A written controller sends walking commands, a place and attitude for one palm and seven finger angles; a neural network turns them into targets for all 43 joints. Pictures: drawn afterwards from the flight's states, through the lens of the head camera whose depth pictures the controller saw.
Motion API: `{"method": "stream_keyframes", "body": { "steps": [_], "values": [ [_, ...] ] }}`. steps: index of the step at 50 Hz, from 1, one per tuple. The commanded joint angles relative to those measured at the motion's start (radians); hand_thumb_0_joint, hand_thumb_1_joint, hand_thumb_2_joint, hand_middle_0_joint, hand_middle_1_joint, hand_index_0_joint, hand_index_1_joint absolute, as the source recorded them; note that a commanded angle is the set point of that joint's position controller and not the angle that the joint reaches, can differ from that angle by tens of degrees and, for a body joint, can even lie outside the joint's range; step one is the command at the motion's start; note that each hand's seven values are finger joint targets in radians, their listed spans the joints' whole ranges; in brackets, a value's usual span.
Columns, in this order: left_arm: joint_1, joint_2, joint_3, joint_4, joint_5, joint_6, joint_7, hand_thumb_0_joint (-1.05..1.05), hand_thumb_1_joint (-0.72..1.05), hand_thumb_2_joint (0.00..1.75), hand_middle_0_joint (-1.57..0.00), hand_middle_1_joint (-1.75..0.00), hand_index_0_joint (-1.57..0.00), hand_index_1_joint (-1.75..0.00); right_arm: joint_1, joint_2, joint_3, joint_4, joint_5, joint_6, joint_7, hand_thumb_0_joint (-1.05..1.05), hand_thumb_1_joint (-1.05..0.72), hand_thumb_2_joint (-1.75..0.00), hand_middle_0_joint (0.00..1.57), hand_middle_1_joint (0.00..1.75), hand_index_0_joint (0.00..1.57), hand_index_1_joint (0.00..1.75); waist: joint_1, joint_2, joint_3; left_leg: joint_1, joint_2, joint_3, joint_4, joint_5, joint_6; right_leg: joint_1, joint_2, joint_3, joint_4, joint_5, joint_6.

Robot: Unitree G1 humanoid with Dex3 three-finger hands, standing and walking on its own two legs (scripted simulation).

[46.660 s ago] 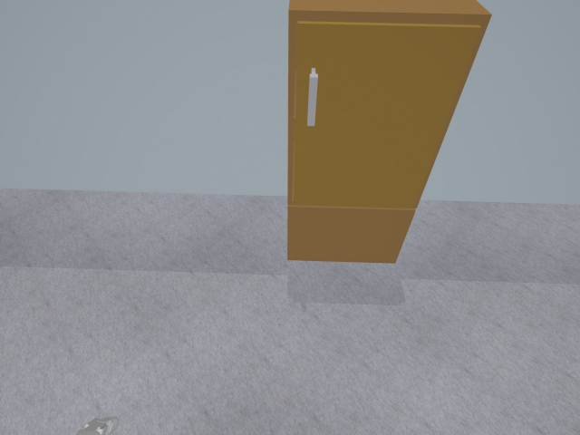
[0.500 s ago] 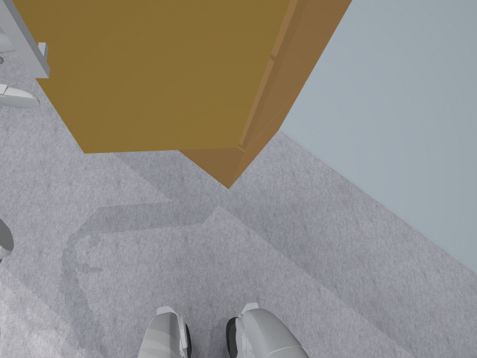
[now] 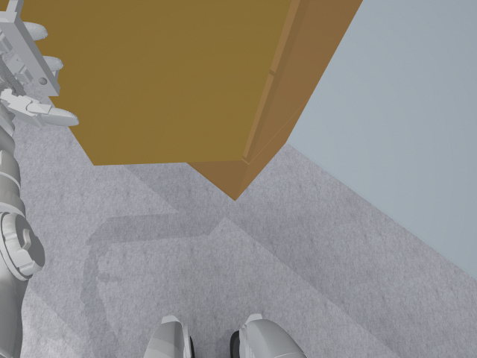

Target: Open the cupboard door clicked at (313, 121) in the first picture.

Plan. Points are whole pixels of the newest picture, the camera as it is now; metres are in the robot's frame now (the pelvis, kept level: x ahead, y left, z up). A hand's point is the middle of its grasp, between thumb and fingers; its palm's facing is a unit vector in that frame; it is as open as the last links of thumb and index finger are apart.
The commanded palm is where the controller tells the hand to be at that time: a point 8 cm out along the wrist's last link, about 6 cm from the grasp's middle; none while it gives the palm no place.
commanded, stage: slide the fingers in behind the handle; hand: left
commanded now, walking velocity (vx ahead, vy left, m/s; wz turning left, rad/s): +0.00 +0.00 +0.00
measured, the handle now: (35, 49) +0.58 +0.26 +0.09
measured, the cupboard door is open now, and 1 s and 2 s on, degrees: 45 45 62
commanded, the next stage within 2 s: close the thumb around the handle in 0.58 s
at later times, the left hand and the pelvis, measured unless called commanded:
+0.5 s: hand (49, 82) +0.52 +0.24 +0.08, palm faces +0.03 -1.00 +0.00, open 14.0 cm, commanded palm +0.51 +0.27 +0.08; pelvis +0.00 -0.01 +0.00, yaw +0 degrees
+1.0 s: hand (48, 82) +0.53 +0.24 +0.08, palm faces +0.03 -1.00 +0.00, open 11.0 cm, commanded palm +0.51 +0.27 +0.08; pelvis +0.00 +0.00 +0.00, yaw +0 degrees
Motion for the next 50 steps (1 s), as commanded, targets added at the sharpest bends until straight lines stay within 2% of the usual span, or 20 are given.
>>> {"method": "stream_keyframes", "body": {
  "steps": [1, 3, 7, 11, 14, 16, 20, 23, 26, 29, 30, 31, 34, 38, 41, 43, 45, 46, 49, 50],
  "values": [
    [-0.433, 0.25, 0.002, -0.181, -0.013, -0.048, 0.014, 0.0, -0.5, 0.3, -0.3, -1.2, -0.3, -1.2, 0.207, -0.2, -0.075, -0.023, 0.002, -0.002, -0.019, 0.0, -0.9, -0.9, 0.2, 0.3, 0.2, 0.3, -0.01, 0.182, -0.445, 0.521, 0.004, -0.098, -0.089, 0.499, -0.016, 0.053, 0.011, 0.038, -0.093, 0.337, 0.007],
    [-0.424, 0.279, 0.022, -0.184, -0.01, -0.055, 0.024, 0.0, -0.5, 0.3, -0.3, -1.2, -0.3, -1.2, 0.205, -0.202, -0.075, -0.028, 0.003, -0.005, -0.022, 0.0, -0.9, -0.9, 0.2, 0.3, 0.2, 0.3, -0.005, 0.173, -0.463, 0.499, -0.001, -0.088, -0.086, 0.496, -0.011, 0.087, 0.009, 0.049, -0.09, 0.363, 0.008],
    [-0.446, 0.23, -0.011, -0.186, -0.017, -0.072, 0.023, 0.0, -0.5, 0.3, -0.3, -1.2, -0.3, -1.2, 0.2, -0.195, -0.073, -0.025, 0.003, -0.014, -0.019, 0.0, -0.9, -0.9, 0.2, 0.3, 0.2, 0.3, -0.017, 0.163, -0.449, 0.485, -0.003, -0.084, -0.081, 0.475, -0.008, 0.087, 0.009, 0.052, -0.088, 0.36, 0.006],
    [-0.464, 0.273, 0.003, -0.157, -0.014, -0.068, 0.015, 0.0, -0.5, 0.3, -0.3, -1.2, -0.3, -1.2, 0.196, -0.199, -0.071, -0.02, 0.008, -0.018, -0.025, 0.0, -0.9, -0.9, 0.2, 0.3, 0.2, 0.3, -0.022, 0.145, -0.444, 0.418, -0.006, -0.074, -0.075, 0.416, -0.003, 0.118, 0.004, 0.068, -0.09, 0.349, 0.011],
    [-0.463, 0.284, 0.004, -0.161, -0.008, -0.072, 0.008, 0.0, -0.5, 0.3, -0.3, -1.2, -0.3, -1.2, 0.196, -0.196, -0.069, -0.02, 0.009, -0.021, -0.026, 0.0, -0.9, -0.9, 0.2, 0.3, 0.2, 0.3, -0.009, 0.195, -0.472, 0.443, -0.006, -0.074, -0.07, 0.442, -0.007, 0.11, 0.003, 0.069, -0.081, 0.361, 0.007],
    [-0.463, 0.253, -0.015, -0.154, -0.01, -0.066, 0.005, 0.0, -0.5, 0.3, -0.3, -1.2, -0.3, -1.2, 0.197, -0.196, -0.07, -0.018, 0.009, -0.023, -0.025, 0.0, -0.9, -0.9, 0.2, 0.3, 0.2, 0.3, -0.02, 0.186, -0.475, 0.46, -0.004, -0.079, -0.07, 0.437, -0.007, 0.081, 0.005, 0.062, -0.084, 0.339, 0.009],
    [-0.479, 0.311, 0.022, -0.148, -0.013, -0.059, 0.001, 0.0, -0.5, 0.3, -0.3, -1.2, -0.3, -1.2, 0.206, -0.202, -0.069, -0.015, 0.009, -0.025, -0.032, 0.0, -0.9, -0.9, 0.2, 0.3, 0.2, 0.3, -0.018, 0.163, -0.475, 0.422, -0.004, -0.076, -0.067, 0.428, -0.002, 0.113, 0.003, 0.069, -0.084, 0.351, 0.011],
    [-0.481, 0.315, 0.026, -0.181, -0.013, -0.068, 0.001, 0.0, -0.5, 0.3, -0.3, -1.2, -0.3, -1.2, 0.207, -0.199, -0.069, -0.017, 0.007, -0.028, -0.029, 0.0, -0.9, -0.9, 0.2, 0.3, 0.2, 0.3, -0.009, 0.215, -0.526, 0.463, -0.005, -0.076, -0.06, 0.475, -0.006, 0.111, 0.005, 0.069, -0.075, 0.379, 0.009],
    [-0.468, 0.326, 0.037, -0.167, -0.013, -0.064, 0.002, 0.0, -0.5, 0.3, -0.3, -1.2, -0.3, -1.2, 0.211, -0.201, -0.069, -0.015, 0.006, -0.026, -0.029, 0.0, -0.9, -0.9, 0.2, 0.3, 0.2, 0.3, -0.01, 0.189, -0.494, 0.444, -0.002, -0.078, -0.065, 0.462, -0.006, 0.116, 0.007, 0.065, -0.079, 0.372, 0.01],
    [-0.439, 0.305, 0.03, -0.185, -0.014, -0.069, 0.003, 0.0, -0.5, 0.3, -0.3, -1.2, -0.3, -1.2, 0.209, -0.198, -0.072, -0.02, 0.005, -0.025, -0.025, 0.0, -0.9, -0.9, 0.2, 0.3, 0.2, 0.3, 0.004, 0.234, -0.516, 0.495, -0.002, -0.08, -0.07, 0.501, -0.012, 0.101, 0.008, 0.059, -0.077, 0.381, 0.006],
    [-0.425, 0.328, 0.05, -0.188, -0.013, -0.067, 0.006, 0.0, -0.5, 0.3, -0.3, -1.2, -0.3, -1.2, 0.212, -0.202, -0.074, -0.019, 0.005, -0.023, -0.026, 0.0, -0.9, -0.9, 0.2, 0.3, 0.2, 0.3, 0.005, 0.203, -0.515, 0.49, 0.001, -0.081, -0.07, 0.503, -0.011, 0.106, 0.009, 0.058, -0.078, 0.384, 0.007],
    [-0.442, 0.292, 0.014, -0.186, -0.012, -0.065, 0.004, 0.0, -0.5, 0.3, -0.3, -1.2, -0.3, -1.2, 0.208, -0.198, -0.071, -0.02, 0.007, -0.022, -0.024, 0.0, -0.9, -0.9, 0.2, 0.3, 0.2, 0.3, -0.004, 0.226, -0.492, 0.492, -0.001, -0.081, -0.075, 0.492, -0.012, 0.088, 0.009, 0.056, -0.081, 0.37, 0.008],
    [-0.419, 0.289, 0.028, -0.184, -0.016, -0.065, 0.01, 0.0, -0.5, 0.3, -0.3, -1.2, -0.3, -1.2, 0.211, -0.2, -0.076, -0.022, 0.006, -0.019, -0.024, 0.0, -0.9, -0.9, 0.2, 0.3, 0.2, 0.3, 0.0, 0.19, -0.491, 0.499, 0.001, -0.085, -0.081, 0.5, -0.012, 0.093, 0.011, 0.05, -0.084, 0.368, 0.008],
    [-0.427, 0.289, 0.031, -0.18, -0.016, -0.07, 0.014, 0.0, -0.28, 0.4, -0.32, -1.22, -0.32, -1.22, 0.215, -0.203, -0.077, -0.018, 0.004, -0.018, -0.025, 0.0, -0.9, -0.9, 0.2, 0.3, 0.2, 0.3, -0.004, 0.194, -0.472, 0.516, 0.005, -0.094, -0.085, 0.515, -0.016, 0.065, 0.01, 0.045, -0.083, 0.361, 0.006],
    [-0.463, 0.245, -0.006, -0.178, -0.012, -0.074, 0.021, 0.0, -0.11, 0.47, -0.33, -1.24, -0.33, -1.24, 0.212, -0.203, -0.077, -0.014, 0.002, -0.02, -0.023, 0.0, -0.9, -0.9, 0.2, 0.3, 0.2, 0.3, -0.021, 0.196, -0.442, 0.529, 0.008, -0.107, -0.092, 0.473, -0.019, 0.018, 0.01, 0.039, -0.089, 0.303, 0.005],
    [-0.477, 0.262, 0.009, -0.196, -0.01, -0.089, 0.03, 0.0, 0.0, 0.52, -0.34, -1.25, -0.34, -1.25, 0.216, -0.206, -0.079, -0.011, -0.002, -0.02, -0.024, 0.0, -0.9, -0.9, 0.2, 0.3, 0.2, 0.3, -0.013, 0.222, -0.477, 0.572, 0.012, -0.119, -0.092, 0.511, -0.027, 0.0, 0.009, 0.036, -0.08, 0.301, 0.001],
    [-0.475, 0.218, -0.014, -0.177, -0.014, -0.086, 0.034, 0.0, 0.12, 0.56, -0.34, -1.27, -0.34, -1.27, 0.215, -0.202, -0.079, -0.006, -0.004, -0.024, -0.02, 0.0, -0.9, -0.9, 0.2, 0.3, 0.2, 0.3, -0.022, 0.216, -0.467, 0.577, 0.013, -0.122, -0.088, 0.504, -0.028, -0.019, 0.01, 0.033, -0.083, 0.289, 0.002],
    [-0.478, 0.25, 0.009, -0.186, -0.012, -0.089, 0.037, 0.0, 0.17, 0.59, -0.35, -1.27, -0.35, -1.27, 0.216, -0.206, -0.079, -0.006, -0.005, -0.023, -0.021, 0.0, -0.9, -0.9, 0.2, 0.3, 0.2, 0.3, -0.014, 0.21, -0.475, 0.57, 0.013, -0.122, -0.09, 0.5, -0.028, -0.003, 0.009, 0.033, -0.081, 0.29, 0.002],
    [-0.46, 0.227, -0.002, -0.21, -0.012, -0.095, 0.039, 0.0, 0.34, 0.66, -0.36, -1.29, -0.36, -1.29, 0.215, -0.201, -0.081, -0.008, -0.006, -0.023, -0.017, 0.0, -0.9, -0.9, 0.2, 0.3, 0.2, 0.3, -0.006, 0.235, -0.525, 0.619, 0.014, -0.123, -0.087, 0.567, -0.034, 0.001, 0.009, 0.031, -0.076, 0.32, 0.001],
    [-0.445, 0.254, 0.026, -0.212, -0.013, -0.094, 0.04, 0.0, 0.4, 0.68, -0.36, -1.3, -0.36, -1.3, 0.218, -0.205, -0.083, -0.009, -0.008, -0.023, -0.017, 0.0, -0.9, -0.9, 0.2, 0.3, 0.2, 0.3, 0.005, 0.219, -0.531, 0.609, 0.013, -0.125, -0.086, 0.576, -0.034, 0.022, 0.01, 0.031, -0.075, 0.33, 0.001]
  ]
}}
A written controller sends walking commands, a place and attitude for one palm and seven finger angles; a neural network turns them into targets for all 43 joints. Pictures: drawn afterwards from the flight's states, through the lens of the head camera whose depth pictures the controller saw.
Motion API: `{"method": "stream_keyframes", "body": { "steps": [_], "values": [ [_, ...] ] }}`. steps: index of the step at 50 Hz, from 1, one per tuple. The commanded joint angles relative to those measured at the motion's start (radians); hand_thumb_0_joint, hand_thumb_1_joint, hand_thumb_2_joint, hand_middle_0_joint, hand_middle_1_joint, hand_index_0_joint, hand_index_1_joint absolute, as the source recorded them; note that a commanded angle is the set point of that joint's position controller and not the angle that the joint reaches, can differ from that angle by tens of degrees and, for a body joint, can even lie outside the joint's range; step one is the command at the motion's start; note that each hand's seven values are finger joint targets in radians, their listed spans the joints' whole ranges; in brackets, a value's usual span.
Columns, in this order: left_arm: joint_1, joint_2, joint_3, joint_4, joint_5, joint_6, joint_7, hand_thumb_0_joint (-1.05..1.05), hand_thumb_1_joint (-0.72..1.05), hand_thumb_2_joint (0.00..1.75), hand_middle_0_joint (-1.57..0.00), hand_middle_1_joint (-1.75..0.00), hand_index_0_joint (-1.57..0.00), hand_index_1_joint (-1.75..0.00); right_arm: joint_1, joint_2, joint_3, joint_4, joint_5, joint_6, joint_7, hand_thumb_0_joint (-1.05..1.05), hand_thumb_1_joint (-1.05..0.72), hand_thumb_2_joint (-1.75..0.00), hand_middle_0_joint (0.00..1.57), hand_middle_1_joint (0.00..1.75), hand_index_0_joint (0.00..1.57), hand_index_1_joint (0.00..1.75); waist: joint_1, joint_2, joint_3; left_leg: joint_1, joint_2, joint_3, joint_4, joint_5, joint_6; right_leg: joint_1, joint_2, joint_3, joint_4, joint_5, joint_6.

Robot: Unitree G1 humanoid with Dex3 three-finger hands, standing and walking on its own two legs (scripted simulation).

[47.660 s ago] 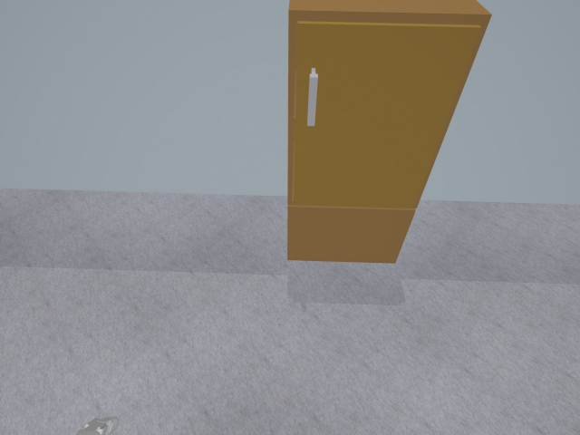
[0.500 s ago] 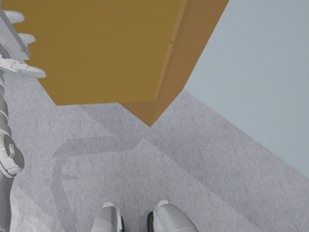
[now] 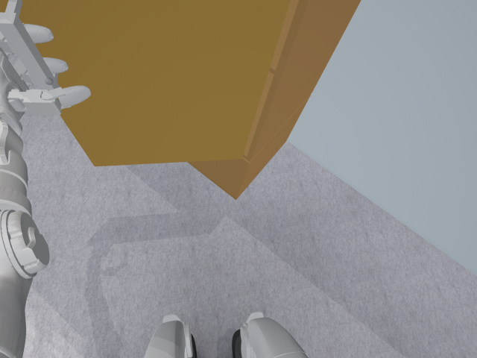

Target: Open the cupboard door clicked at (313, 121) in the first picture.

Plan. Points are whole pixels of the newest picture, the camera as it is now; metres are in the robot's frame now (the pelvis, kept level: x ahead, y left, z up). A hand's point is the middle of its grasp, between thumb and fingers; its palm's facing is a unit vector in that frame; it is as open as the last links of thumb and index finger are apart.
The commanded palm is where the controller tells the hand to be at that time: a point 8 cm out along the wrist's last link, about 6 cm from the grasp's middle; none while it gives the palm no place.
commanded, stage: close the thumb around the handle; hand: left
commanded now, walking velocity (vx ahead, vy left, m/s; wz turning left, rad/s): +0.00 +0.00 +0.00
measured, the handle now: (35, 50) +0.58 +0.26 +0.09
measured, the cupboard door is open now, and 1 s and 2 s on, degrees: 45 62 86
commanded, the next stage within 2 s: pull the door open along its arc in 0.38 s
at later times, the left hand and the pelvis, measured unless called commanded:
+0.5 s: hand (49, 85) +0.52 +0.23 +0.09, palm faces +0.06 -1.00 -0.01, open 5.6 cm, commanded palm +0.50 +0.27 +0.08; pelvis +0.00 -0.01 +0.00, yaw +1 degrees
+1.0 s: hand (62, 146) +0.42 +0.20 +0.09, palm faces +0.03 -1.00 +0.02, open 5.9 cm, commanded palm +0.36 +0.26 +0.08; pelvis +0.02 -0.01 +0.02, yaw -1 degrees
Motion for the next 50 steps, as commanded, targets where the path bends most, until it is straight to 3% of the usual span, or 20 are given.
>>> {"method": "stream_keyframes", "body": {
  "steps": [1, 5, 8, 9, 12, 14, 17, 19, 21, 24, 25, 26, 33, 35, 39, 41, 46, 47, 48, 50],
  "values": [
    [-0.422, 0.25, 0.02, -0.233, -0.017, -0.074, -0.004, 0.0, 0.45, 0.71, -0.37, -1.3, -0.37, -1.3, 0.213, -0.206, -0.082, -0.023, -0.001, 0.001, -0.016, 0.0, -0.9, -0.9, 0.2, 0.3, 0.2, 0.3, 0.002, 0.209, -0.519, 0.619, 0.02, -0.125, -0.094, 0.582, -0.039, 0.037, 0.016, 0.024, -0.09, 0.342, -0.003],
    [-0.406, 0.214, 0.002, -0.253, -0.023, -0.077, -0.003, 0.0, 0.68, 0.8, -0.38, -1.33, -0.38, -1.33, 0.205, -0.205, -0.085, -0.028, 0.0, 0.006, -0.012, 0.0, -0.9, -0.9, 0.2, 0.3, 0.2, 0.3, 0.009, 0.208, -0.502, 0.636, 0.022, -0.133, -0.104, 0.582, -0.044, 0.024, 0.02, 0.019, -0.098, 0.321, -0.004],
    [-0.442, 0.177, -0.022, -0.274, -0.027, -0.088, 0.006, 0.0, 0.84, 0.88, -0.4, -1.34, -0.4, -1.34, 0.202, -0.2, -0.088, -0.019, -0.002, 0.006, -0.011, 0.0, -0.9, -0.9, 0.2, 0.3, 0.2, 0.3, -0.005, 0.223, -0.497, 0.658, 0.024, -0.136, -0.105, 0.586, -0.044, 0.005, 0.02, 0.02, -0.103, 0.317, -0.004],
    [-0.423, 0.198, -0.005, -0.253, -0.023, -0.087, 0.01, 0.0, 0.9, 0.9, -0.4, -1.35, -0.4, -1.35, 0.203, -0.204, -0.087, -0.018, -0.001, 0.007, -0.012, 0.0, -0.9, -0.9, 0.2, 0.3, 0.2, 0.3, 0.003, 0.21, -0.477, 0.641, 0.024, -0.141, -0.108, 0.57, -0.047, 0.004, 0.019, 0.018, -0.101, 0.302, -0.006],
    [-0.47, 0.166, -0.034, -0.257, -0.019, -0.095, 0.021, 0.0, 0.9, 0.9, -0.4, -1.35, -0.4, -1.35, 0.199, -0.2, -0.087, -0.013, -0.002, 0.004, -0.014, 0.0, -0.9, -0.9, 0.2, 0.3, 0.2, 0.3, -0.018, 0.207, -0.451, 0.626, 0.02, -0.14, -0.109, 0.52, -0.039, -0.014, 0.017, 0.021, -0.103, 0.282, -0.007],
    [-0.471, 0.209, -0.004, -0.242, -0.015, -0.099, 0.025, 0.0, 0.9, 0.9, -0.4, -1.35, -0.4, -1.35, 0.2, -0.207, -0.086, -0.005, -0.004, 0.001, -0.014, 0.0, -0.9, -0.9, 0.2, 0.3, 0.2, 0.3, -0.01, 0.208, -0.467, 0.625, 0.02, -0.145, -0.11, 0.501, -0.043, -0.011, 0.016, 0.021, -0.101, 0.269, -0.009],
    [-0.477, 0.18, -0.028, -0.237, -0.019, -0.104, 0.021, 0.0, 0.9, 0.9, -0.4, -1.35, -0.4, -1.35, 0.196, -0.202, -0.083, -0.006, -0.003, -0.005, -0.016, 0.0, -0.9, -0.9, 0.2, 0.3, 0.2, 0.3, -0.017, 0.207, -0.458, 0.611, 0.015, -0.137, -0.108, 0.494, -0.036, 0.0, 0.014, 0.025, -0.103, 0.277, -0.01],
    [-0.469, 0.218, -0.011, -0.206, -0.012, -0.099, 0.017, 0.0, 0.9, 0.9, -0.4, -1.35, -0.4, -1.35, 0.193, -0.207, -0.079, -0.004, -0.001, -0.004, -0.019, 0.0, -0.9, -0.9, 0.2, 0.3, 0.2, 0.3, -0.014, 0.195, -0.458, 0.585, 0.014, -0.134, -0.105, 0.473, -0.036, 0.007, 0.012, 0.028, -0.101, 0.274, -0.008],
    [-0.502, 0.2, -0.031, -0.219, -0.014, -0.095, 0.013, 0.0, 0.9, 0.9, -0.4, -1.35, -0.4, -1.35, 0.19, -0.203, -0.079, -0.005, 0.0, -0.007, -0.019, 0.0, -0.9, -0.9, 0.2, 0.3, 0.2, 0.3, -0.027, 0.198, -0.461, 0.574, 0.01, -0.127, -0.101, 0.459, -0.029, 0.015, 0.013, 0.033, -0.105, 0.281, -0.005],
    [-0.475, 0.229, -0.009, -0.209, -0.014, -0.098, 0.006, 0.0, 0.9, 0.9, -0.4, -1.35, -0.4, -1.35, 0.193, -0.205, -0.078, -0.005, 0.001, -0.007, -0.022, 0.0, -0.9, -0.9, 0.2, 0.3, 0.2, 0.3, -0.013, 0.205, -0.484, 0.578, 0.01, -0.124, -0.094, 0.484, -0.03, 0.027, 0.012, 0.034, -0.098, 0.301, -0.007],
    [-0.445, 0.3, 0.044, -0.196, -0.011, -0.093, 0.004, 0.0, 0.9, 0.9, -0.4, -1.35, -0.4, -1.35, 0.192, -0.212, -0.079, -0.008, 0.0, -0.008, -0.026, 0.0, -0.9, -0.9, 0.2, 0.3, 0.2, 0.3, 0.0, 0.184, -0.484, 0.545, 0.008, -0.116, -0.092, 0.475, -0.026, 0.062, 0.012, 0.041, -0.099, 0.312, -0.005],
    [-0.393, 0.318, 0.054, -0.194, -0.009, -0.088, -0.003, 0.0, 0.9, 0.9, -0.4, -1.35, -0.4, -1.35, 0.19, -0.211, -0.076, -0.02, 0.003, -0.007, -0.027, 0.0, -0.9, -0.9, 0.2, 0.3, 0.2, 0.3, 0.02, 0.183, -0.494, 0.523, 0.003, -0.107, -0.099, 0.476, -0.026, 0.105, 0.011, 0.044, -0.097, 0.329, -0.006],
    [-0.194, 0.283, 0.07, -0.291, -0.058, -0.083, -0.051, 0.0, 0.9, 0.9, -0.4, -1.35, -0.4, -1.35, 0.16, -0.199, -0.085, -0.072, 0.015, 0.0, -0.021, 0.0, -0.9, -0.9, 0.2, 0.3, 0.2, 0.3, 0.072, 0.155, -0.529, 0.507, -0.006, -0.069, -0.113, 0.533, -0.018, 0.231, 0.013, 0.051, -0.098, 0.448, -0.001],
    [-0.113, 0.251, 0.063, -0.312, -0.076, -0.073, -0.058, 0.0, 0.9, 0.9, -0.4, -1.35, -0.4, -1.35, 0.143, -0.195, -0.088, -0.09, 0.021, 0.004, -0.017, 0.0, -0.9, -0.9, 0.2, 0.3, 0.2, 0.3, 0.083, 0.118, -0.49, 0.474, -0.009, -0.054, -0.126, 0.494, -0.014, 0.254, 0.013, 0.052, -0.11, 0.443, 0.002],
    [0.056, 0.198, 0.065, -0.441, -0.116, -0.071, -0.062, 0.0, 0.9, 0.9, -0.4, -1.35, -0.4, -1.35, 0.107, -0.183, -0.098, -0.128, 0.032, 0.005, -0.009, 0.0, -0.9, -0.9, 0.2, 0.3, 0.2, 0.3, 0.124, 0.131, -0.506, 0.504, -0.013, -0.037, -0.146, 0.545, -0.014, 0.31, 0.011, 0.053, -0.111, 0.504, -0.001],
    [0.165, 0.141, 0.048, -0.495, -0.139, -0.06, -0.06, 0.0, 0.9, 0.9, -0.4, -1.35, -0.4, -1.35, 0.087, -0.175, -0.102, -0.153, 0.039, 0.006, -0.001, 0.0, -0.9, -0.9, 0.2, 0.3, 0.2, 0.3, 0.138, 0.087, -0.478, 0.5, -0.015, -0.031, -0.163, 0.542, -0.013, 0.33, 0.012, 0.048, -0.122, 0.506, 0.0],
    [0.42, 0.045, 0.028, -0.68, -0.19, -0.044, -0.047, 0.0, 0.9, 0.9, -0.4, -1.35, -0.4, -1.35, 0.019, -0.157, -0.11, -0.204, 0.054, -0.01, 0.009, 0.0, -0.9, -0.9, 0.2, 0.3, 0.2, 0.3, 0.176, 0.062, -0.423, 0.49, -0.022, -0.01, -0.195, 0.554, -0.011, 0.398, 0.002, 0.053, -0.131, 0.561, 0.002],
    [0.439, 0.029, 0.16, -0.795, -0.245, -0.041, 0.095, 0.0, 0.9, 0.9, -0.4, -1.35, -0.4, -1.35, -0.014, -0.121, -0.11, -0.218, 0.042, -0.029, 0.013, 0.0, -0.9, -0.9, 0.2, 0.3, 0.2, 0.3, 0.271, 0.088, -0.431, 0.482, -0.026, -0.016, -0.199, 0.61, -0.021, 0.404, -0.001, 0.036, -0.129, 0.554, -0.003],
    [0.555, -0.104, 0.061, -0.79, -0.235, -0.02, 0.162, 0.0, 0.9, 0.9, -0.4, -1.35, -0.4, -1.35, -0.022, -0.114, -0.107, -0.22, 0.042, -0.046, 0.024, 0.0, -0.9, -0.9, 0.2, 0.3, 0.2, 0.3, 0.239, 0.075, -0.404, 0.501, -0.023, -0.012, -0.211, 0.612, -0.03, 0.386, 0.0, 0.029, -0.127, 0.541, 0.005],
    [0.646, -0.165, 0.049, -0.857, -0.229, -0.004, 0.245, 0.0, 0.9, 0.9, -0.4, -1.35, -0.4, -1.35, -0.042, -0.118, -0.112, -0.218, 0.04, -0.059, 0.036, 0.0, -0.9, -0.9, 0.2, 0.3, 0.2, 0.3, 0.236, 0.024, -0.348, 0.489, -0.018, -0.011, -0.218, 0.585, -0.041, 0.362, 0.0, 0.02, -0.126, 0.51, 0.007]
  ]
}}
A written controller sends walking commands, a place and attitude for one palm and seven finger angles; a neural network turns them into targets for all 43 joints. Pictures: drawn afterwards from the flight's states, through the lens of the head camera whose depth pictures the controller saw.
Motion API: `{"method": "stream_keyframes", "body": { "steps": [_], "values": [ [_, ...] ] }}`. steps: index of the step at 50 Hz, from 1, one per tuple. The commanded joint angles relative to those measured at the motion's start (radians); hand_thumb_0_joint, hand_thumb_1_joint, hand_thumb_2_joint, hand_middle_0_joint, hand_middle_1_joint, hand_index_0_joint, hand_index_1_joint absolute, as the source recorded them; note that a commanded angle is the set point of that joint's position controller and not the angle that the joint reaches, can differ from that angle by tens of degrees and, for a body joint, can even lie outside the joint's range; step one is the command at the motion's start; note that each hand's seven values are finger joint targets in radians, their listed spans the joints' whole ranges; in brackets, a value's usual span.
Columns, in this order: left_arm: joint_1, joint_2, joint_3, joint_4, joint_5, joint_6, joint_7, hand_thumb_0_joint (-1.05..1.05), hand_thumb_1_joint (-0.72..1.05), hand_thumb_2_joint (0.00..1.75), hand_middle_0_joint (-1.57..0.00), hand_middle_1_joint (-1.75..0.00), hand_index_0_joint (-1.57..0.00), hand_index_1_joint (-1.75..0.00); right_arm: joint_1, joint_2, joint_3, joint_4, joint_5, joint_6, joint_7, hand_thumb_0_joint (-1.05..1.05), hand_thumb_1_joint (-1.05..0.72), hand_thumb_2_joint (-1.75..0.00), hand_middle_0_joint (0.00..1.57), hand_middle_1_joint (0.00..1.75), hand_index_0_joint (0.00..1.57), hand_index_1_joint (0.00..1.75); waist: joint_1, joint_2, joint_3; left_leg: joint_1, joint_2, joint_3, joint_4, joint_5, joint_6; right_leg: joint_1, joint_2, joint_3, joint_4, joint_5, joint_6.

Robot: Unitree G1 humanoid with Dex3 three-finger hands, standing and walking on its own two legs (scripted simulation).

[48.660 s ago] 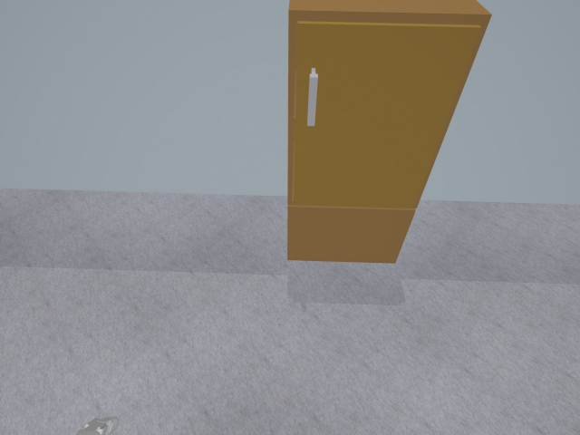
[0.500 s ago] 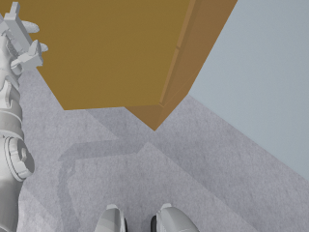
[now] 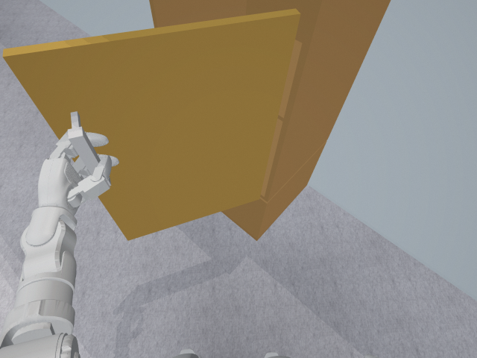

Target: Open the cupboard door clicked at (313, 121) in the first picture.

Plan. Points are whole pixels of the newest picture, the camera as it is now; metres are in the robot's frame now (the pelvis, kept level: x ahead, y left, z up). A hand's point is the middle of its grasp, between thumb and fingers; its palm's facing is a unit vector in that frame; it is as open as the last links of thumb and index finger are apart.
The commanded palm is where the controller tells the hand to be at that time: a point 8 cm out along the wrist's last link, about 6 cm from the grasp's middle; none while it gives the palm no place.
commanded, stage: pull the door open along its arc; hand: left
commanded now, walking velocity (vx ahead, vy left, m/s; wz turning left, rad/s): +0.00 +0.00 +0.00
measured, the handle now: (90, 151) +0.45 +0.25 +0.07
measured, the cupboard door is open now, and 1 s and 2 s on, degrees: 62 86 90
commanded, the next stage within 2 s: open thumb and fingers to let go in 0.54 s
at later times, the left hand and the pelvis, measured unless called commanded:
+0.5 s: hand (154, 239) +0.29 +0.12 +0.07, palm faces +0.42 -0.91 +0.01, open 6.1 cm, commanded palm +0.23 +0.17 +0.06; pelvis -0.02 -0.04 +0.00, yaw +4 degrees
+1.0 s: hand (165, 239) +0.29 +0.11 +0.07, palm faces +0.44 -0.90 +0.02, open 9.2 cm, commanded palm +0.24 +0.15 +0.06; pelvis -0.02 -0.05 +0.00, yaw +5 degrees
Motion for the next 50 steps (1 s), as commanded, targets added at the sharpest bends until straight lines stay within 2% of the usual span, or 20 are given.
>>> {"method": "stream_keyframes", "body": {
  "steps": [1, 3, 9, 11, 13, 16, 17, 20, 24, 28, 30, 31, 32, 33, 34, 37, 41, 42, 44, 50],
  "values": [
    [0.025, 0.132, 0.128, -0.326, -0.054, -0.035, 0.248, 0.0, 0.9, 0.9, -0.4, -1.35, -0.4, -1.35, -0.001, -0.127, -0.066, -0.115, -0.007, -0.063, 0.01, 0.0, -0.9, -0.9, 0.2, 0.3, 0.2, 0.3, 0.122, -0.009, -0.285, 0.256, -0.022, -0.058, -0.099, 0.552, -0.031, 0.19, -0.003, -0.036, -0.046, 0.511, 0.014],
    [0.06, 0.081, 0.104, -0.406, -0.013, -0.045, 0.34, 0.0, 0.9, 0.9, -0.4, -1.35, -0.4, -1.35, -0.025, -0.111, -0.065, -0.116, -0.015, -0.073, 0.012, 0.0, -0.9, -0.9, 0.2, 0.3, 0.2, 0.3, 0.134, -0.004, -0.294, 0.251, -0.028, -0.054, -0.101, 0.531, -0.034, 0.22, -0.008, -0.029, -0.036, 0.51, 0.012],
    [0.067, -0.048, -0.006, -0.485, 0.129, -0.034, 0.588, 0.0, 0.9, 0.9, -0.4, -1.35, -0.4, -1.35, -0.113, -0.079, -0.049, -0.106, -0.052, -0.066, 0.005, 0.0, -0.9, -0.9, 0.2, 0.3, 0.2, 0.3, 0.129, -0.056, -0.228, 0.207, -0.04, -0.057, -0.108, 0.357, -0.032, 0.215, -0.033, -0.01, -0.05, 0.393, 0.009],
    [0.061, -0.095, -0.061, -0.516, 0.181, -0.027, 0.65, 0.0, 0.9, 0.9, -0.4, -1.35, -0.4, -1.35, -0.141, -0.069, -0.042, -0.107, -0.06, -0.059, 0.003, 0.0, -0.9, -0.9, 0.2, 0.3, 0.2, 0.3, 0.132, -0.01, -0.216, 0.218, -0.043, -0.06, -0.116, 0.317, -0.033, 0.202, -0.039, -0.007, -0.059, 0.339, 0.002],
    [0.091, -0.127, -0.113, -0.522, 0.212, -0.021, 0.678, 0.0, 0.9, 0.9, -0.4, -1.35, -0.4, -1.35, -0.156, -0.066, -0.044, -0.105, -0.065, -0.054, -0.003, 0.0, -0.9, -0.9, 0.2, 0.3, 0.2, 0.3, 0.119, -0.037, -0.215, 0.223, -0.043, -0.061, -0.115, 0.286, -0.028, 0.204, -0.041, 0.0, -0.079, 0.317, 0.004],
    [0.094, -0.176, -0.183, -0.57, 0.217, -0.03, 0.676, 0.0, 0.9, 0.9, -0.4, -1.35, -0.4, -1.35, -0.173, -0.059, -0.042, -0.105, -0.067, -0.055, -0.011, 0.0, -0.9, -0.9, 0.2, 0.3, 0.2, 0.3, 0.109, -0.032, -0.21, 0.237, -0.046, -0.056, -0.12, 0.261, -0.028, 0.227, -0.049, 0.014, -0.105, 0.317, 0.004],
    [0.117, -0.184, -0.196, -0.56, 0.216, -0.031, 0.67, 0.0, 0.9, 0.9, -0.4, -1.35, -0.4, -1.35, -0.173, -0.06, -0.042, -0.104, -0.069, -0.056, -0.015, 0.0, -0.9, -0.9, 0.2, 0.3, 0.2, 0.3, 0.101, -0.078, -0.199, 0.224, -0.045, -0.059, -0.118, 0.24, -0.024, 0.231, -0.049, 0.021, -0.119, 0.302, 0.008],
    [0.155, -0.231, -0.244, -0.596, 0.203, -0.044, 0.659, 0.0, 0.9, 0.9, -0.4, -1.35, -0.4, -1.35, -0.197, -0.049, -0.039, -0.106, -0.066, -0.066, -0.019, 0.0, -0.9, -0.9, 0.2, 0.3, 0.2, 0.3, 0.108, -0.055, -0.171, 0.231, -0.049, -0.054, -0.128, 0.225, -0.026, 0.248, -0.061, 0.035, -0.141, 0.304, 0.01],
    [0.221, -0.273, -0.295, -0.631, 0.192, -0.051, 0.659, 0.0, 0.9, 0.9, -0.4, -1.35, -0.4, -1.35, -0.218, -0.042, -0.036, -0.109, -0.067, -0.081, -0.021, 0.0, -0.9, -0.9, 0.2, 0.3, 0.2, 0.3, 0.103, -0.083, -0.141, 0.212, -0.054, -0.054, -0.127, 0.188, -0.025, 0.265, -0.087, 0.073, -0.178, 0.292, 0.028],
    [0.228, -0.325, -0.362, -0.671, 0.208, -0.058, 0.684, 0.0, 0.9, 0.9, -0.4, -1.35, -0.4, -1.35, -0.227, -0.039, -0.04, -0.104, -0.074, -0.097, -0.021, 0.0, -0.9, -0.9, 0.2, 0.3, 0.2, 0.3, 0.09, -0.113, -0.132, 0.2, -0.056, -0.062, -0.115, 0.173, -0.026, 0.266, -0.111, 0.108, -0.197, 0.286, 0.04],
    [0.248, -0.371, -0.416, -0.692, 0.227, -0.06, 0.701, 0.0, 0.9, 0.9, -0.4, -1.35, -0.4, -1.35, -0.228, -0.036, -0.043, -0.105, -0.077, -0.105, -0.017, 0.0, -0.9, -0.9, 0.2, 0.3, 0.2, 0.3, 0.089, -0.094, -0.137, 0.21, -0.058, -0.064, -0.111, 0.177, -0.026, 0.255, -0.114, 0.107, -0.19, 0.291, 0.038],
    [0.236, -0.364, -0.417, -0.688, 0.239, -0.061, 0.713, 0.0, 0.9, 0.9, -0.4, -1.35, -0.4, -1.35, -0.22, -0.038, -0.044, -0.101, -0.079, -0.107, -0.016, 0.0, -0.9, -0.9, 0.2, 0.3, 0.2, 0.3, 0.081, -0.109, -0.134, 0.209, -0.056, -0.068, -0.109, 0.175, -0.026, 0.246, -0.114, 0.101, -0.185, 0.291, 0.038],
    [0.144, -0.317, -0.391, -0.659, 0.253, -0.064, 0.726, 0.0, 0.9, 0.9, -0.4, -1.35, -0.4, -1.35, -0.22, -0.044, -0.042, -0.08, -0.08, -0.104, -0.023, 0.0, -0.9, -0.9, 0.2, 0.3, 0.2, 0.3, 0.054, -0.129, -0.1, 0.184, -0.055, -0.074, -0.095, 0.153, -0.023, 0.216, -0.121, 0.119, -0.198, 0.258, 0.042],
    [0.106, -0.29, -0.367, -0.657, 0.264, -0.072, 0.735, 0.0, 0.83, 0.87, -0.4, -1.34, -0.4, -1.34, -0.228, -0.041, -0.045, -0.071, -0.083, -0.101, -0.027, 0.0, -0.9, -0.9, 0.2, 0.3, 0.2, 0.3, 0.066, -0.115, -0.119, 0.17, -0.058, -0.073, -0.091, 0.138, -0.025, 0.224, -0.129, 0.139, -0.2, 0.224, 0.043],
    [0.1, -0.298, -0.376, -0.638, 0.274, -0.073, 0.74, 0.0, 0.76, 0.84, -0.39, -1.34, -0.39, -1.34, -0.232, -0.035, -0.043, -0.068, -0.084, -0.1, -0.031, 0.0, -0.9, -0.9, 0.2, 0.3, 0.2, 0.3, 0.061, -0.131, -0.113, 0.16, -0.059, -0.074, -0.089, 0.125, -0.023, 0.226, -0.135, 0.15, -0.21, 0.205, 0.046],
    [0.093, -0.271, -0.34, -0.606, 0.263, -0.079, 0.732, 0.0, 0.55, 0.75, -0.38, -1.31, -0.38, -1.31, -0.241, -0.033, -0.045, -0.057, -0.081, -0.097, -0.044, 0.0, -0.9, -0.9, 0.2, 0.3, 0.2, 0.3, 0.072, -0.143, -0.143, 0.143, -0.061, -0.072, -0.086, 0.112, -0.025, 0.257, -0.146, 0.181, -0.231, 0.18, 0.049],
    [0.106, -0.31, -0.35, -0.621, 0.213, -0.091, 0.699, 0.0, 0.27, 0.63, -0.35, -1.28, -0.35, -1.28, -0.241, -0.029, -0.046, -0.049, -0.075, -0.104, -0.047, 0.0, -0.9, -0.9, 0.2, 0.3, 0.2, 0.3, 0.09, -0.078, -0.208, 0.193, -0.061, -0.069, -0.097, 0.183, -0.03, 0.307, -0.135, 0.144, -0.189, 0.336, 0.045],
    [0.127, -0.317, -0.356, -0.616, 0.214, -0.089, 0.693, 0.0, 0.2, 0.6, -0.35, -1.27, -0.35, -1.27, -0.231, -0.033, -0.048, -0.049, -0.076, -0.105, -0.045, 0.0, -0.9, -0.9, 0.2, 0.3, 0.2, 0.3, 0.088, -0.1, -0.226, 0.209, -0.059, -0.071, -0.099, 0.212, -0.027, 0.314, -0.126, 0.124, -0.172, 0.391, 0.044],
    [0.151, -0.35, -0.392, -0.615, 0.212, -0.086, 0.68, 0.0, 0.06, 0.54, -0.34, -1.26, -0.34, -1.26, -0.222, -0.034, -0.048, -0.054, -0.076, -0.108, -0.038, 0.0, -0.9, -0.9, 0.2, 0.3, 0.2, 0.3, 0.087, -0.084, -0.219, 0.231, -0.058, -0.07, -0.103, 0.24, -0.027, 0.294, -0.117, 0.088, -0.146, 0.447, 0.042],
    [0.202, -0.34, -0.385, -0.612, 0.227, -0.07, 0.68, 0.0, -0.36, 0.36, -0.31, -1.22, -0.31, -1.22, -0.211, -0.041, -0.05, -0.076, -0.077, -0.1, -0.03, 0.0, -0.9, -0.9, 0.2, 0.3, 0.2, 0.3, 0.095, -0.129, -0.183, 0.236, -0.056, -0.071, -0.113, 0.257, -0.025, 0.283, -0.108, 0.065, -0.141, 0.468, 0.039]
  ]
}}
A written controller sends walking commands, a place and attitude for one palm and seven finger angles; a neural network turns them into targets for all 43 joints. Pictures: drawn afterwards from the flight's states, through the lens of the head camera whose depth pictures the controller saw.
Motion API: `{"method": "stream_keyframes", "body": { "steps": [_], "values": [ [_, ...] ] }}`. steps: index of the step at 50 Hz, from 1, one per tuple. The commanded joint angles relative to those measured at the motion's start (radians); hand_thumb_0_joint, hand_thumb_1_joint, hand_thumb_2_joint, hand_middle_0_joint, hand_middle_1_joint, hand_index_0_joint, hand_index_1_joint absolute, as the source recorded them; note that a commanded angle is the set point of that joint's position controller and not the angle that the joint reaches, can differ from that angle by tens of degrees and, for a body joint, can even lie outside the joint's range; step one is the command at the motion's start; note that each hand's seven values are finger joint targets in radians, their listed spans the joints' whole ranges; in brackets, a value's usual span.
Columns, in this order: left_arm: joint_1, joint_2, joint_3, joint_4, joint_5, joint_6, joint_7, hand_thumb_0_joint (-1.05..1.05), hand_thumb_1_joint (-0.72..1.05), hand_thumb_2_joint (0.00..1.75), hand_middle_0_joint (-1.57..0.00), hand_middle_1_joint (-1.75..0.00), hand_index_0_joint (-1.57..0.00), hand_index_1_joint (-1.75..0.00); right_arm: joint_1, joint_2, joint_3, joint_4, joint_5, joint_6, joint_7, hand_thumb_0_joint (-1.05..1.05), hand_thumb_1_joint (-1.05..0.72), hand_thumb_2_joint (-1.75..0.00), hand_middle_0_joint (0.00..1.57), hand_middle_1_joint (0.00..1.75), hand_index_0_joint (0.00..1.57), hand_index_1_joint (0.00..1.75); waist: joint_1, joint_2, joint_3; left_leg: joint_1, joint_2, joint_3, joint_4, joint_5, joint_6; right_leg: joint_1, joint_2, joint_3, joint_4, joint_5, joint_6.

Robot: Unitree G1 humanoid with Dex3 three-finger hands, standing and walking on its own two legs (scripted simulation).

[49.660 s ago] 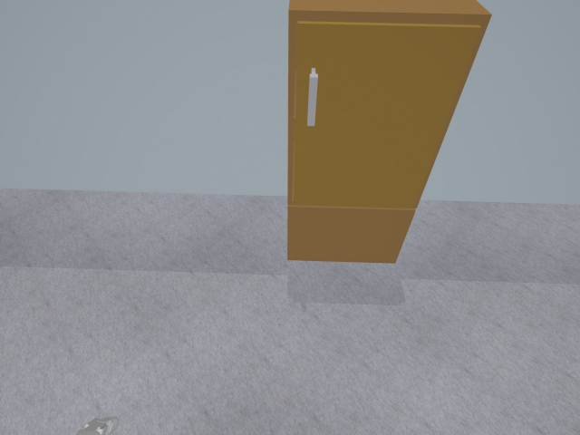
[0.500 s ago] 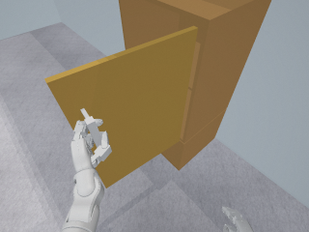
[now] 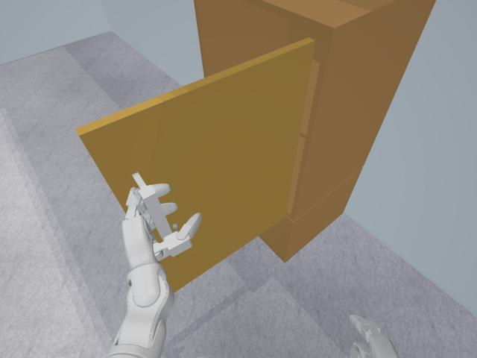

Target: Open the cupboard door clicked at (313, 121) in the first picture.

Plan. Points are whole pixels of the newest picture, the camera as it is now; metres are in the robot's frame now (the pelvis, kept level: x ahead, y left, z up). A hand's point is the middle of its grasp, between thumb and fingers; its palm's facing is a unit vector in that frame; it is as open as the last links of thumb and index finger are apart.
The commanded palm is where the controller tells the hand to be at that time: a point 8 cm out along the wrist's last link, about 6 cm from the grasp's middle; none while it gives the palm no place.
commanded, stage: open thumb and fingers to let go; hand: left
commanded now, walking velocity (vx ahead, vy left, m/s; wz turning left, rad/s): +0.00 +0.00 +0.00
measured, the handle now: (152, 208) +0.35 +0.17 +0.06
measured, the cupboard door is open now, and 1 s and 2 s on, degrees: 86 90 90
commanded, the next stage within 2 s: slide the hand sideways off the handle in 0.46 s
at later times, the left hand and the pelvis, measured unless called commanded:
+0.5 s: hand (174, 234) +0.30 +0.12 +0.06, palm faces +0.32 -0.95 +0.01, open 15.2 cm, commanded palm +0.27 +0.17 +0.06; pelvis +0.00 +0.02 +0.00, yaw +0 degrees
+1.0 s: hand (169, 260) +0.26 +0.12 +0.06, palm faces -0.12 -0.99 +0.02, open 16.1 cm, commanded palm +0.24 +0.19 +0.06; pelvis -0.02 +0.04 +0.00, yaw -1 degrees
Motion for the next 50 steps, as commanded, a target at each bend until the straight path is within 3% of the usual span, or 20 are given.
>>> {"method": "stream_keyframes", "body": {
  "steps": [1, 4, 7, 11, 17, 19, 22, 28, 29, 30, 31, 33, 34, 36, 38, 40, 42, 45, 47, 50],
  "values": [
    [-0.175, 0.029, -0.009, -0.213, 0.026, -0.053, -0.004, 0.0, -0.43, 0.33, -0.3, -1.21, -0.3, -1.21, -0.052, -0.095, -0.038, -0.156, 0.002, -0.032, -0.009, 0.0, -0.9, -0.9, 0.2, 0.3, 0.2, 0.3, -0.007, -0.128, -0.198, 0.106, -0.013, -0.008, -0.065, 0.202, 0.033, 0.149, -0.066, 0.12, -0.171, 0.471, 0.091],
    [-0.212, 0.007, -0.036, -0.242, 0.036, -0.056, 0.005, 0.0, -0.5, 0.3, -0.3, -1.2, -0.3, -1.2, -0.056, -0.092, -0.037, -0.162, -0.001, -0.033, -0.008, 0.0, -0.9, -0.9, 0.2, 0.3, 0.2, 0.3, -0.014, -0.1, -0.194, 0.127, -0.013, -0.007, -0.061, 0.202, 0.037, 0.118, -0.059, 0.108, -0.166, 0.434, 0.084],
    [-0.174, 0.034, -0.008, -0.274, 0.044, -0.07, 0.018, 0.0, -0.5, 0.3, -0.27, -1.05, -0.27, -1.05, -0.048, -0.091, -0.039, -0.164, -0.003, -0.032, -0.008, 0.0, -0.9, -0.9, 0.2, 0.3, 0.2, 0.3, -0.001, -0.105, -0.228, 0.133, -0.01, -0.012, -0.053, 0.239, 0.036, 0.137, -0.051, 0.103, -0.146, 0.469, 0.077],
    [-0.159, -0.003, -0.054, -0.316, 0.062, -0.076, 0.032, 0.0, -0.5, 0.3, -0.24, -0.85, -0.24, -0.85, -0.051, -0.086, -0.04, -0.172, -0.004, -0.034, 0.001, 0.0, -0.9, -0.9, 0.2, 0.3, 0.2, 0.3, -0.001, -0.039, -0.236, 0.157, -0.007, -0.01, -0.047, 0.267, 0.033, 0.106, -0.039, 0.079, -0.12, 0.448, 0.062],
    [-0.136, -0.015, -0.072, -0.287, 0.074, -0.036, 0.048, 0.0, -0.5, 0.3, -0.19, -0.55, -0.19, -0.55, -0.055, -0.093, -0.039, -0.184, -0.005, -0.028, -0.001, 0.0, -0.9, -0.9, 0.2, 0.3, 0.2, 0.3, -0.007, -0.084, -0.208, 0.137, -0.004, -0.022, -0.057, 0.223, 0.034, 0.081, -0.029, 0.066, -0.131, 0.357, 0.056],
    [-0.186, -0.029, -0.09, -0.292, 0.073, -0.024, 0.05, 0.0, -0.5, 0.3, -0.18, -0.45, -0.18, -0.45, -0.066, -0.09, -0.036, -0.183, -0.002, -0.023, -0.005, 0.0, -0.9, -0.9, 0.2, 0.3, 0.2, 0.3, -0.016, -0.093, -0.2, 0.139, -0.004, -0.022, -0.061, 0.207, 0.035, 0.071, -0.03, 0.065, -0.137, 0.333, 0.057],
    [-0.169, -0.018, -0.072, -0.29, 0.078, -0.014, 0.066, 0.0, -0.5, 0.3, -0.15, -0.3, -0.15, -0.3, -0.067, -0.091, -0.034, -0.188, -0.002, -0.021, -0.007, 0.0, -0.9, -0.9, 0.2, 0.3, 0.2, 0.3, -0.001, -0.081, -0.193, 0.134, -0.003, -0.028, -0.071, 0.197, 0.032, 0.073, -0.024, 0.06, -0.137, 0.299, 0.049],
    [-0.232, -0.062, -0.103, -0.281, 0.077, -0.005, 0.093, 0.0, -0.5, 0.3, -0.15, -0.3, -0.15, -0.3, -0.09, -0.084, -0.029, -0.181, -0.003, -0.023, -0.005, 0.0, -0.9, -0.9, 0.2, 0.3, 0.2, 0.3, -0.011, -0.049, -0.183, 0.14, -0.002, -0.033, -0.074, 0.152, 0.029, 0.034, -0.021, 0.05, -0.138, 0.222, 0.048],
    [-0.211, 0.046, -0.272, -0.273, 0.183, -0.04, -0.101, 0.0, -0.5, 0.3, -0.15, -0.3, -0.15, -0.3, -0.015, -0.12, -0.029, -0.157, 0.0, -0.025, -0.002, 0.0, -0.9, -0.9, 0.2, 0.3, 0.2, 0.3, -0.101, -0.096, -0.158, 0.165, 0.005, -0.034, -0.056, 0.176, 0.04, -0.003, -0.028, 0.076, -0.129, 0.298, 0.054],
    [-0.229, 0.124, -0.169, -0.298, 0.148, -0.077, -0.203, 0.0, -0.5, 0.3, -0.15, -0.3, -0.15, -0.3, -0.01, -0.116, -0.038, -0.171, 0.012, -0.027, -0.009, 0.0, -0.9, -0.9, 0.2, 0.3, 0.2, 0.3, -0.062, -0.067, -0.201, 0.162, 0.001, -0.037, -0.052, 0.197, 0.043, 0.028, -0.031, 0.078, -0.124, 0.334, 0.046],
    [-0.232, 0.144, -0.172, -0.324, 0.134, -0.101, -0.267, 0.0, -0.5, 0.3, -0.15, -0.3, -0.15, -0.3, -0.016, -0.117, -0.037, -0.182, 0.013, -0.028, -0.015, 0.0, -0.9, -0.9, 0.2, 0.3, 0.2, 0.3, -0.046, -0.041, -0.244, 0.178, -0.003, -0.033, -0.053, 0.215, 0.046, 0.057, -0.033, 0.088, -0.115, 0.364, 0.044],
    [-0.241, 0.123, -0.208, -0.361, 0.091, -0.122, -0.377, 0.0, -0.5, 0.3, -0.15, -0.3, -0.15, -0.3, -0.025, -0.113, -0.034, -0.195, 0.03, -0.046, -0.021, 0.0, -0.9, -0.9, 0.2, 0.3, 0.2, 0.3, -0.055, 0.008, -0.252, 0.222, -0.002, -0.039, -0.057, 0.222, 0.043, 0.035, -0.03, 0.081, -0.115, 0.347, 0.044],
    [-0.22, 0.105, -0.23, -0.33, 0.048, -0.115, -0.44, 0.0, -0.5, 0.3, -0.15, -0.3, -0.15, -0.3, -0.026, -0.117, -0.028, -0.203, 0.04, -0.057, -0.023, 0.0, -0.9, -0.9, 0.2, 0.3, 0.2, 0.3, -0.066, 0.002, -0.213, 0.218, -0.002, -0.045, -0.062, 0.192, 0.044, 0.022, -0.027, 0.077, -0.129, 0.314, 0.046],
    [-0.262, 0.122, -0.182, -0.317, -0.068, -0.087, -0.524, 0.0, -0.5, 0.3, -0.15, -0.3, -0.15, -0.3, -0.049, -0.122, -0.015, -0.214, 0.062, -0.073, -0.037, 0.0, -0.9, -0.9, 0.2, 0.3, 0.2, 0.3, -0.068, -0.028, -0.158, 0.188, -0.004, -0.052, -0.083, 0.094, 0.045, 0.021, -0.018, 0.076, -0.171, 0.21, 0.049],
    [-0.226, 0.129, -0.114, -0.285, -0.141, -0.055, -0.53, 0.0, -0.5, 0.3, -0.15, -0.3, -0.15, -0.3, -0.07, -0.126, -0.008, -0.221, 0.073, -0.09, -0.046, 0.0, -0.9, -0.9, 0.2, 0.3, 0.2, 0.3, -0.046, -0.062, -0.107, 0.162, -0.006, -0.053, -0.106, 0.027, 0.04, 0.017, -0.015, 0.067, -0.197, 0.116, 0.051],
    [-0.199, 0.141, -0.053, -0.264, -0.164, -0.037, -0.497, 0.0, -0.5, 0.3, -0.15, -0.3, -0.15, -0.3, -0.071, -0.13, -0.007, -0.221, 0.073, -0.1, -0.045, 0.0, -0.9, -0.9, 0.2, 0.3, 0.2, 0.3, -0.024, -0.094, -0.097, 0.143, -0.008, -0.059, -0.122, -0.003, 0.035, 0.016, -0.014, 0.056, -0.195, 0.069, 0.052],
    [-0.16, 0.169, -0.006, -0.256, -0.151, -0.037, -0.453, 0.0, -0.5, 0.3, -0.15, -0.3, -0.15, -0.3, -0.073, -0.132, -0.007, -0.222, 0.069, -0.104, -0.037, 0.0, -0.9, -0.9, 0.2, 0.3, 0.2, 0.3, 0.0, -0.076, -0.092, 0.134, -0.011, -0.055, -0.131, -0.008, 0.033, 0.018, -0.014, 0.055, -0.186, 0.054, 0.049],
    [-0.105, 0.19, 0.019, -0.283, -0.101, -0.052, -0.405, 0.0, -0.5, 0.3, -0.15, -0.3, -0.15, -0.3, -0.065, -0.126, -0.014, -0.236, 0.06, -0.104, -0.018, 0.0, -0.9, -0.9, 0.2, 0.3, 0.2, 0.3, 0.013, -0.068, -0.12, 0.138, -0.007, -0.047, -0.124, 0.028, 0.033, 0.019, -0.016, 0.051, -0.156, 0.09, 0.048],
    [-0.053, 0.225, 0.045, -0.304, -0.076, -0.061, -0.394, 0.0, -0.5, 0.3, -0.15, -0.3, -0.15, -0.3, -0.055, -0.127, -0.018, -0.243, 0.056, -0.099, -0.009, 0.0, -0.9, -0.9, 0.2, 0.3, 0.2, 0.3, 0.024, -0.054, -0.137, 0.128, -0.006, -0.043, -0.12, 0.05, 0.034, 0.035, -0.014, 0.056, -0.144, 0.109, 0.043],
    [0.014, 0.207, 0.021, -0.361, -0.068, -0.071, -0.404, 0.0, -0.5, 0.3, -0.15, -0.3, -0.15, -0.3, -0.058, -0.121, -0.019, -0.264, 0.056, -0.095, 0.001, 0.0, -0.9, -0.9, 0.2, 0.3, 0.2, 0.3, 0.024, -0.006, -0.142, 0.141, -0.004, -0.03, -0.112, 0.078, 0.032, 0.037, -0.012, 0.055, -0.133, 0.147, 0.041]
  ]
}}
